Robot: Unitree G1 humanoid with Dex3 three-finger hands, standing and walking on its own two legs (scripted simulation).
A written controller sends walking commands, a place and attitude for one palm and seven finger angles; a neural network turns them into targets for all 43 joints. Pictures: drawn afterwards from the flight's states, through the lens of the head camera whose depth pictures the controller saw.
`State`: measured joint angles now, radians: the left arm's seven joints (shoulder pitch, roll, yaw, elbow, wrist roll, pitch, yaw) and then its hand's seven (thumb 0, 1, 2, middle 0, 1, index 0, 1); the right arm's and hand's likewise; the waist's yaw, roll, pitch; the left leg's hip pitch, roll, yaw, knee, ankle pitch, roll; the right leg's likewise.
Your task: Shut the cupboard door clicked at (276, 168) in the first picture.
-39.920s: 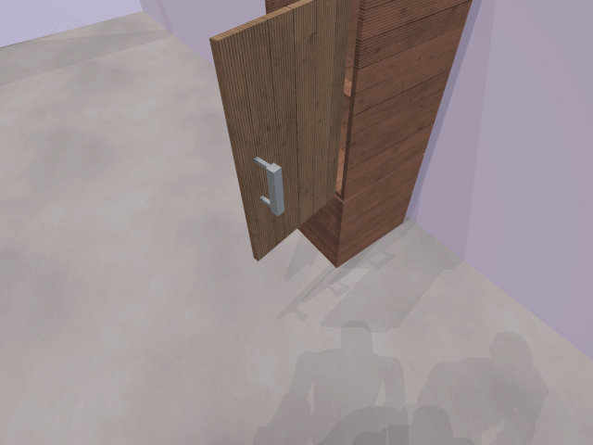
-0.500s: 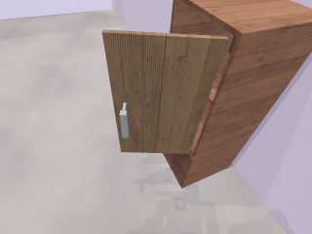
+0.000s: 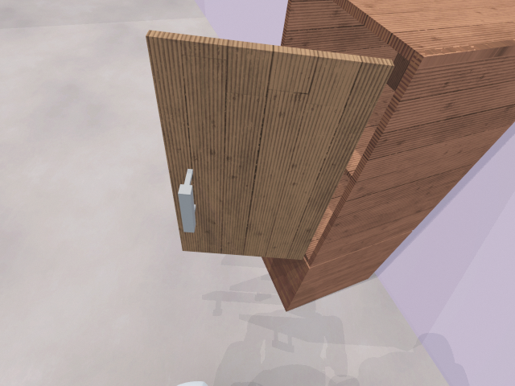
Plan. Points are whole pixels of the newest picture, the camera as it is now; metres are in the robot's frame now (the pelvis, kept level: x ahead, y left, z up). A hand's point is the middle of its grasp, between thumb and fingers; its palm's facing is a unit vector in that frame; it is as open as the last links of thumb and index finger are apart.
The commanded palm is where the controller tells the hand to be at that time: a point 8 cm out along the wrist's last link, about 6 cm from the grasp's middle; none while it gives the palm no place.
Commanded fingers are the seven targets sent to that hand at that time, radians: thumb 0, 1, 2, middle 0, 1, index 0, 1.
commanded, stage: shuffle to correct the standing spot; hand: left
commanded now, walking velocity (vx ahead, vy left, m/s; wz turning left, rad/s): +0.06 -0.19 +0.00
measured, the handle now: (189, 201) +0.45 +0.17 -0.05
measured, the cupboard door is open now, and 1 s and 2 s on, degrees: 66 66 66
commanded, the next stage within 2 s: come to a stop and stand still in 0.06 s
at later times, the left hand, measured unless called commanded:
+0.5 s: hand out of the picture +0.09 +0.11 -0.15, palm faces +0.04 -0.97 -0.22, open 7.3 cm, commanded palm none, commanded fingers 0.00 0.90 0.90 -0.20 -0.30 -0.20 -0.30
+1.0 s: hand out of the picture +0.00 +0.19 -0.15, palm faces +0.05 -0.95 -0.30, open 7.4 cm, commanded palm none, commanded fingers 0.00 0.90 0.90 -0.20 -0.30 -0.20 -0.30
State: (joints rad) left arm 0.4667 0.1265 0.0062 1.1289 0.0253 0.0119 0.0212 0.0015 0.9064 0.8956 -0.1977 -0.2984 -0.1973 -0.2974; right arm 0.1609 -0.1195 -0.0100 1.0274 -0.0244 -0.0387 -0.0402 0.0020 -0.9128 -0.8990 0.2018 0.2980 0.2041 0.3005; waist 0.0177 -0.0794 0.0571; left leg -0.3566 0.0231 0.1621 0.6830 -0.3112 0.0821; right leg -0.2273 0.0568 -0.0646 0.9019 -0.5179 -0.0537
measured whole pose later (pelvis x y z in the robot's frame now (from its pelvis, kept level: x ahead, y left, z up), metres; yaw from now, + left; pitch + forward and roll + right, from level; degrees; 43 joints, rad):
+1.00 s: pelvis +0.00 -0.01 +0.01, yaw +0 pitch +0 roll +1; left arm 0.32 0.16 0.01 1.00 0.03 0.02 0.03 0.00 0.91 0.90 -0.20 -0.30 -0.20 -0.30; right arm 0.22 -0.19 -0.01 0.87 -0.02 0.02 -0.01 0.00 -0.90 -0.90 0.20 0.30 0.20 0.30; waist 0.03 0.08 0.00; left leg -0.31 -0.08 0.18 0.54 -0.26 0.12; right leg -0.27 -0.02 -0.03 0.62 -0.36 -0.02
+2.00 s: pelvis +0.03 -0.04 +0.02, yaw +2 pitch +1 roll +1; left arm 0.46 0.18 0.03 0.61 -0.06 0.05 0.07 0.04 0.96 0.89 -0.21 -0.30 -0.21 -0.30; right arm 0.33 -0.17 0.04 0.99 0.01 -0.14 -0.07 0.01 -0.92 -0.90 0.20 0.30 0.21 0.30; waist -0.01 -0.02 0.03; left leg -0.22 -0.06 0.13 0.42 -0.23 0.08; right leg -0.17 0.01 -0.06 0.50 -0.34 -0.05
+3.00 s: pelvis -0.04 -0.03 -0.10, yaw +1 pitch +18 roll -4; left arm 0.42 0.21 0.07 0.04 -0.26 -0.48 -0.22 0.01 0.90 0.90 -1.01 -1.19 -1.01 -1.19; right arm 0.25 -0.27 -0.02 0.55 0.03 -0.20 -0.07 0.01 -0.90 -0.90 0.20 0.30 0.21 0.30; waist -0.01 0.03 -0.16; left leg -1.12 -0.02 0.02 1.29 -0.48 0.09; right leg -1.01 0.06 -0.10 1.26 -0.57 -0.05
